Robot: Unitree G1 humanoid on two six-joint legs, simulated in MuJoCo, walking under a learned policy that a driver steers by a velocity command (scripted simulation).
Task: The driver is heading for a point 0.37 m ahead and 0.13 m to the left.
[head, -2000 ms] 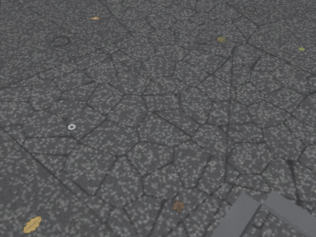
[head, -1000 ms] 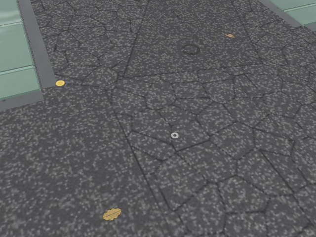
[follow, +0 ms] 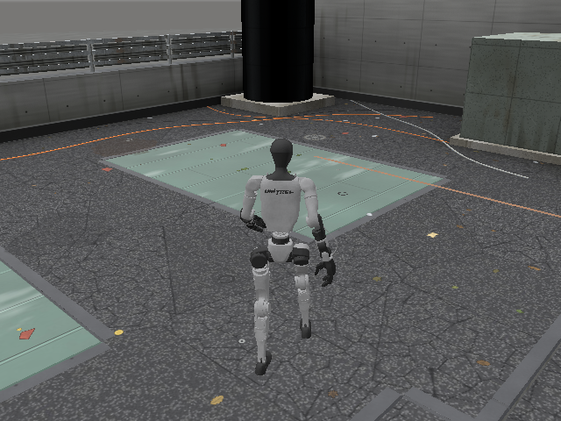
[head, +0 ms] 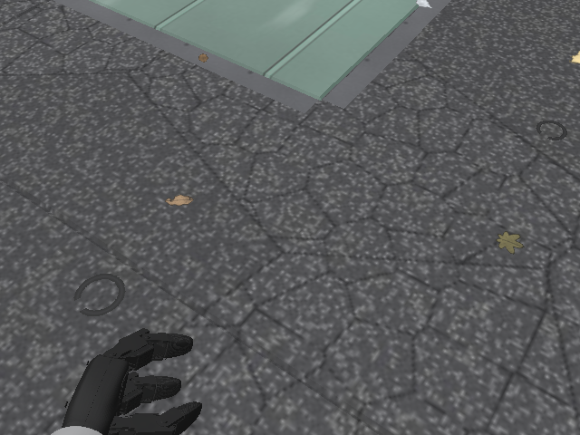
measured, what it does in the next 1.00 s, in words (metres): walks ahead, turning left: right foot, then left foot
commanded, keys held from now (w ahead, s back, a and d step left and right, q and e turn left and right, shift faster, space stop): w+q+shift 0.10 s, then q+shift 0.10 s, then shift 0.80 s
